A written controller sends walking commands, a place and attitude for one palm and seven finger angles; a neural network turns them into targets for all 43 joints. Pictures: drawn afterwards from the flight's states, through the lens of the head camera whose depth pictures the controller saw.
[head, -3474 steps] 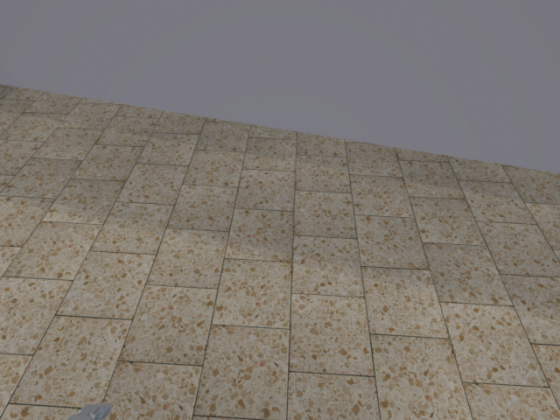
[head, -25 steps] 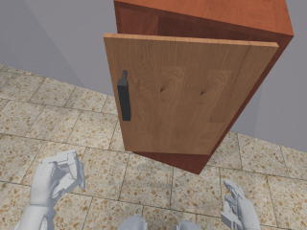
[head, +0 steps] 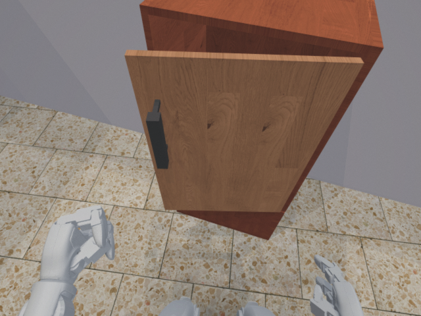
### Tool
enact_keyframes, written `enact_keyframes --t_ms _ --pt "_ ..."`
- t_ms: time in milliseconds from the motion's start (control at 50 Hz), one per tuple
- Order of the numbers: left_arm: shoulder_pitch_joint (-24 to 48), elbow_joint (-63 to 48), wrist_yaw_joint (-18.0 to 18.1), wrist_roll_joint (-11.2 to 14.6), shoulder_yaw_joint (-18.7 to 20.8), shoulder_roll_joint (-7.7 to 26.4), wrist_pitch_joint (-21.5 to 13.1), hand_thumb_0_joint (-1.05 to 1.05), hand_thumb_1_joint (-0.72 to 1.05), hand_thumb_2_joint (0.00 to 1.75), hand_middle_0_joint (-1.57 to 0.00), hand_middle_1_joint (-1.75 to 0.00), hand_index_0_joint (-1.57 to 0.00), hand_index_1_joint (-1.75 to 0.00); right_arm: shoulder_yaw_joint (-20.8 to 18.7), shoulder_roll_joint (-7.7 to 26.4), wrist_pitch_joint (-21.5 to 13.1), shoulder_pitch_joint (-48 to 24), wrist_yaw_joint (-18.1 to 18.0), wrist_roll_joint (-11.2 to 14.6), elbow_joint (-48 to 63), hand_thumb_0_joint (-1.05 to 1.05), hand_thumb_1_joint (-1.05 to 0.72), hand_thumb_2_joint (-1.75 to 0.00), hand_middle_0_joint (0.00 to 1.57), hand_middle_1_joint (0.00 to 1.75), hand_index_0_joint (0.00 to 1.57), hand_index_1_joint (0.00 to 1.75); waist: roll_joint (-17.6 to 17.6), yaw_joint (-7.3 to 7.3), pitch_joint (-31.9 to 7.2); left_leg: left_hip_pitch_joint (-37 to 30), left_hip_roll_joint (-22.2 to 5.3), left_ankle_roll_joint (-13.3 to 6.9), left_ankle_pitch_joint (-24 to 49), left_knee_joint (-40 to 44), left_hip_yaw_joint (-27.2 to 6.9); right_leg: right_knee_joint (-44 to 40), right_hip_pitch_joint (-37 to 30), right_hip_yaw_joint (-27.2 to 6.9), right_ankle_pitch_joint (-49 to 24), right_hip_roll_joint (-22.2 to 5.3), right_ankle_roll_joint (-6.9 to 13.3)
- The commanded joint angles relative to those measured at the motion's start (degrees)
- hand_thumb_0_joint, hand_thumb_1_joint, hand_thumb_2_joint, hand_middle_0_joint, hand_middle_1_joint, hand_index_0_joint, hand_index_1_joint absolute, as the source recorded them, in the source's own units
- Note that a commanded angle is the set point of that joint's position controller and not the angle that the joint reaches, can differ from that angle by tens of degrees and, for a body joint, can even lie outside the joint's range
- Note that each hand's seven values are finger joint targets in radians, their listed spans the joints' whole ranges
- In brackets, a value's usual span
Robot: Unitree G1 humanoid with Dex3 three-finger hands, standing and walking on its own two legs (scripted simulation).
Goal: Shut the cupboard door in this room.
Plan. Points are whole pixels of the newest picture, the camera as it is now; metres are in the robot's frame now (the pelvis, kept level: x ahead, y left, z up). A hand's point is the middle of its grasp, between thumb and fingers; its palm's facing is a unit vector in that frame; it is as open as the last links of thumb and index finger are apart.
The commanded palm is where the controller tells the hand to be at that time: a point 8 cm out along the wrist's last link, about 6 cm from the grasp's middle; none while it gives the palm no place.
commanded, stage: bring the fist close to the handle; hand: left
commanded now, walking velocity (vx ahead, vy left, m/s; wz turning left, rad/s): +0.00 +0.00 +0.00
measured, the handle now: (160, 135) +0.46 +0.15 +0.06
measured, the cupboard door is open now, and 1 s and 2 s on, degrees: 17 17 14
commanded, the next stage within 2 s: push the door shut along its arc in 1.48 s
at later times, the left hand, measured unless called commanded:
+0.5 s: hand (141, 209) +0.28 +0.15 +0.06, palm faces +0.03 -1.00 -0.02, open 3.1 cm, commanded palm +0.26 +0.19 +0.06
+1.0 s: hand (173, 182) +0.34 +0.10 +0.07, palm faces +0.04 -1.00 -0.02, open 3.1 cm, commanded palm +0.32 +0.15 +0.06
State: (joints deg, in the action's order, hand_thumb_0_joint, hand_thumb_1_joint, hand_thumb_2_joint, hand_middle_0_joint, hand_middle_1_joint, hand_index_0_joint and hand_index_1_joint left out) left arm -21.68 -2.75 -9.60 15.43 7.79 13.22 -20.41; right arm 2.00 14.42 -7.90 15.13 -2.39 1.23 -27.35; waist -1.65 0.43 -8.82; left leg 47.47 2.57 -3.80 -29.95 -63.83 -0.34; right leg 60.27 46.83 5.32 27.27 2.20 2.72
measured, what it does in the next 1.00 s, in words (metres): stands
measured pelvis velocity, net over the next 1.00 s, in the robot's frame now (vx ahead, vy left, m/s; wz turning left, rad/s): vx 0.00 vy -0.02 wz -0.01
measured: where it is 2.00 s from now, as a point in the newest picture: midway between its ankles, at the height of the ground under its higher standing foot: outside the picture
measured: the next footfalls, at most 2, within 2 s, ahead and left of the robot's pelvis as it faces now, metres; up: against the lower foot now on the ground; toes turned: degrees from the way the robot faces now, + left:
none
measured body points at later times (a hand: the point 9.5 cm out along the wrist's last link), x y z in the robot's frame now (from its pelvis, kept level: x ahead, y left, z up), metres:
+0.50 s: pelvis +0.00 -0.01 +0.00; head +0.06 -0.01 +0.45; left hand +0.28 +0.20 +0.07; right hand +0.17 -0.25 -0.08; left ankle +0.01 +0.07 -0.66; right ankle +0.02 -0.10 -0.66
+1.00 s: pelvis +0.00 -0.02 +0.01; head +0.06 -0.03 +0.45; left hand +0.33 +0.15 +0.07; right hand +0.16 -0.25 -0.09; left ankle +0.01 +0.07 -0.66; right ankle +0.02 -0.10 -0.66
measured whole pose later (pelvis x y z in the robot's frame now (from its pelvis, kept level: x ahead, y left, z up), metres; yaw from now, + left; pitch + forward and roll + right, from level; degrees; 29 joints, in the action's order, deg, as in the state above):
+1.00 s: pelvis +0.00 -0.02 +0.01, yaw +0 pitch +14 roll +0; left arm 7.6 19.5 2.8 7.3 0.6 7.6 -19.6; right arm 1.8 13.2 -3.0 13.4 -0.7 0.3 -31.7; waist -1.3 -1.2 -8.1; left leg 46.0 2.4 -2.5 -28.5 -60.5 0.6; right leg 59.4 46.8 4.2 26.7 2.3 4.0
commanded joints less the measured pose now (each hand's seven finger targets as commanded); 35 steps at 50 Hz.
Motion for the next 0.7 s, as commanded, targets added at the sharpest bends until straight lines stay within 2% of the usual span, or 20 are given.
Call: enact_keyframes --t_ms 0,60,120,160,200,260,280,300,340,360,380,400,420,440,480,540,580,600,660,680 --pt "3.34 -13.15 0.10 0.75 4.13 7.42 -3.73 0.00 0.90 0.90 -1.30 -1.50 -1.30 -1.50 -3.39 7.31 -2.96 -2.46 -0.39 0.01 9.09 0.00 -0.90 -0.90 0.20 0.30 0.20 0.30 -1.11 -0.39 -10.38 -4.45 -1.67 2.85 13.33 10.88 -4.17 -7.89 -10.70 -4.18 -9.43 -0.42 -0.20" --pt "3.08 -12.79 0.21 0.82 3.65 6.44 -3.71 0.00 0.90 0.90 -1.30 -1.50 -1.30 -1.50 -3.28 6.98 -2.89 -2.93 -0.30 -0.01 9.19 0.00 -0.90 -0.90 0.20 0.30 0.20 0.30 -1.25 -0.47 -9.74 -3.83 -1.55 2.70 12.61 10.44 -3.67 -8.24 -10.57 -4.71 -9.13 -0.68 -0.50" --pt "8.17 -10.97 0.45 0.45 2.95 6.22 -3.47 0.00 0.90 0.90 -1.30 -1.50 -1.30 -1.50 -3.17 7.14 -2.81 -3.05 -0.49 -0.13 8.47 0.00 -0.90 -0.90 0.20 0.30 0.20 0.30 0.48 -1.68 -8.63 -1.97 -1.58 2.27 11.10 9.18 -3.60 -8.67 -9.54 -5.65 -7.56 -0.96 -0.81" --pt "12.69 -9.89 0.43 -0.09 1.72 5.63 -3.40 0.00 0.90 0.90 -1.30 -1.50 -1.30 -1.50 -3.16 7.26 -2.84 -3.18 -0.61 -0.01 8.06 0.00 -0.90 -0.90 0.20 0.30 0.20 0.30 0.23 -2.30 -8.66 -1.94 -1.65 2.25 9.16 9.04 -3.73 -8.91 -8.11 -5.77 -4.83 -1.05 -0.85" --pt "15.44 -8.89 0.67 -0.27 2.27 6.59 -2.97 0.00 0.90 0.90 -1.30 -1.50 -1.30 -1.50 -3.17 7.40 -2.93 -3.13 -0.81 0.04 7.71 0.00 -0.90 -0.90 0.20 0.30 0.20 0.30 -0.15 -2.03 -9.38 -1.95 -1.62 2.13 9.03 9.04 -3.70 -9.32 -8.87 -6.44 -4.22 -1.10 -0.73" --pt "17.90 -8.11 1.24 -0.99 0.59 5.43 -2.07 0.00 0.90 0.90 -1.30 -1.50 -1.30 -1.50 -3.08 6.98 -2.94 -3.07 -0.66 0.20 7.53 0.00 -0.90 -0.90 0.20 0.30 0.20 0.30 -0.92 -1.67 -11.79 -3.72 -1.52 2.07 11.17 9.65 -3.48 -9.19 -10.81 -6.35 -7.42 -1.33 -0.79" --pt "17.31 -8.36 1.53 -1.10 0.44 5.11 -1.74 0.00 0.90 0.90 -1.30 -1.50 -1.30 -1.50 -3.08 6.88 -2.88 -3.05 -0.55 0.16 7.57 0.00 -0.90 -0.90 0.20 0.30 0.20 0.30 -1.34 -1.09 -13.20 -4.40 -1.46 2.06 12.11 9.94 -3.40 -9.00 -11.86 -6.19 -8.80 -1.31 -0.78" --pt "16.31 -6.99 1.98 -1.12 1.55 6.04 -1.17 0.00 0.90 0.90 -1.30 -1.50 -1.30 -1.50 -3.13 7.02 -2.62 -2.59 -0.54 0.13 7.62 0.00 -0.90 -0.90 0.20 0.30 0.20 0.30 0.69 -0.89 -13.39 -4.14 -1.56 2.03 13.11 10.18 -3.47 -9.02 -13.14 -6.05 -10.06 -1.17 -0.80" --pt "16.57 -5.95 2.74 -1.45 0.99 4.91 -0.59 0.00 0.90 0.90 -1.30 -1.50 -1.30 -1.50 -2.97 6.58 -2.09 -2.91 -0.24 0.07 7.53 0.00 -0.90 -0.90 0.20 0.30 0.20 0.30 0.40 -0.72 -13.07 -4.10 -1.47 2.01 14.10 10.31 -2.95 -9.14 -13.88 -6.30 -12.04 -1.46 -1.01" --pt "17.19 -4.74 3.27 -1.73 1.73 5.56 -0.37 0.00 0.90 0.90 -1.30 -1.50 -1.30 -1.50 -3.01 6.71 -1.71 -2.69 -0.17 0.04 7.31 0.00 -0.90 -0.90 0.20 0.30 0.20 0.30 1.59 -0.89 -12.35 -3.60 -1.53 2.07 13.72 10.42 -2.84 -9.38 -13.84 -6.33 -11.84 -1.50 -1.14" --pt "18.64 -4.15 3.58 -2.20 0.73 4.66 -0.32 0.00 0.90 0.90 -1.30 -1.50 -1.30 -1.50 -2.96 6.66 -1.46 -2.97 -0.06 -0.01 7.25 0.00 -0.90 -0.90 0.20 0.30 0.20 0.30 0.93 -1.16 -11.59 -3.74 -1.56 2.07 13.46 10.56 -2.72 -9.39 -13.04 -6.16 -11.60 -1.52 -1.11" --pt "19.76 -3.85 4.15 -2.45 1.45 5.44 -0.33 0.00 0.90 0.90 -1.30 -1.50 -1.30 -1.50 -3.06 6.75 -1.25 -2.84 -0.03 -0.10 7.10 0.00 -0.90 -0.90 0.20 0.30 0.20 0.30 0.89 -0.92 -11.60 -3.76 -1.58 2.05 14.06 10.55 -2.75 -9.31 -13.48 -6.30 -12.31 -1.49 -0.97" --pt "19.56 -3.57 4.64 -2.77 0.67 4.23 -0.49 0.00 0.90 0.90 -1.30 -1.50 -1.30 -1.50 -3.01 6.47 -1.12 -3.06 0.19 -0.14 7.21 0.00 -0.90 -0.90 0.20 0.30 0.20 0.30 0.56 -0.57 -11.90 -4.26 -1.55 2.11 14.80 10.82 -2.59 -9.04 -13.81 -6.15 -13.34 -1.57 -0.91" --pt "20.03 -4.11 4.95 -2.97 -1.18 2.47 -0.68 0.00 0.90 0.90 -1.30 -1.50 -1.30 -1.50 -3.04 6.37 -1.09 -2.98 0.46 -0.23 7.44 0.00 -0.90 -0.90 0.20 0.30 0.20 0.30 0.48 -0.89 -12.42 -4.92 -1.51 2.11 15.26 10.93 -2.60 -8.77 -13.83 -5.74 -14.09 -1.59 -0.93" --pt "20.40 -3.14 5.79 -3.49 -1.07 2.67 -1.22 0.00 0.90 0.90 -1.30 -1.50 -1.30 -1.50 -3.27 6.47 -0.83 -2.69 0.63 -0.34 7.03 0.00 -0.90 -0.90 0.20 0.30 0.20 0.30 1.12 -1.06 -12.43 -5.56 -1.67 2.15 15.47 10.84 -2.43 -8.86 -13.28 -5.63 -14.79 -1.57 -1.02" --pt "21.64 -3.25 6.79 -4.33 -3.02 1.13 -2.11 0.00 0.90 0.90 -1.30 -1.50 -1.30 -1.50 -3.41 6.36 -0.60 -2.76 0.92 -0.50 6.89 0.00 -0.90 -0.90 0.20 0.30 0.20 0.30 1.56 -1.10 -12.92 -6.13 -1.66 2.08 16.35 10.92 -2.46 -8.50 -13.52 -5.50 -15.92 -1.62 -0.95" --pt "25.99 -3.11 7.56 -5.21 -4.03 0.90 -2.67 0.00 0.90 0.90 -1.30 -1.50 -1.30 -1.50 -3.42 6.41 -0.36 -2.91 1.04 -0.62 6.26 0.00 -0.90 -0.90 0.20 0.30 0.20 0.30 0.71 -1.97 -12.84 -6.45 -1.65 2.07 15.36 10.82 -2.57 -8.48 -12.12 -5.49 -14.71 -1.68 -0.94" --pt "26.22 -2.60 8.16 -5.62 -3.45 1.61 -2.76 0.00 0.90 0.90 -1.30 -1.50 -1.30 -1.50 -3.58 6.51 -0.19 -2.50 1.06 -0.63 6.00 0.00 -0.90 -0.90 0.20 0.30 0.20 0.30 1.31 -1.80 -13.23 -6.47 -1.78 2.09 15.67 10.83 -2.72 -8.25 -12.34 -5.48 -14.76 -1.53 -0.85" --pt "27.29 -1.47 9.27 -6.23 -5.09 -0.30 -2.88 0.00 0.90 0.90 -1.30 -1.50 -1.30 -1.50 -3.53 6.27 0.28 -2.90 1.32 -0.69 5.98 0.00 -0.90 -0.90 0.20 0.30 0.20 0.30 0.37 -1.62 -13.41 -7.42 -1.69 2.20 15.96 11.23 -2.58 -8.28 -12.09 -5.13 -15.07 -1.62 -0.72" --pt "29.88 -0.98 9.76 -6.54 -5.78 -0.59 -2.96 0.00 0.90 0.90 -1.30 -1.50 -1.30 -1.50 -3.56 6.25 0.47 -2.81 1.36 -0.68 5.58 0.00 -0.90 -0.90 0.20 0.30 0.20 0.30 1.51 -2.41 -12.97 -7.46 -1.75 2.12 15.43 11.03 -2.58 -8.52 -11.44 -5.24 -14.77 -1.66 -0.92"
